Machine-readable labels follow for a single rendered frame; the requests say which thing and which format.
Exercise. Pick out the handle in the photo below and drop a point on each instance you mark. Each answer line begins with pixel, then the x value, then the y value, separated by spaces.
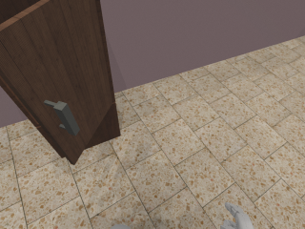
pixel 64 113

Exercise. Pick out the cupboard door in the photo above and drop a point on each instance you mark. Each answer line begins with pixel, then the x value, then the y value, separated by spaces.
pixel 53 51

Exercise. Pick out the robot right hand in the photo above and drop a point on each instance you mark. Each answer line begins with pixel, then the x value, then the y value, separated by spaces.
pixel 242 221

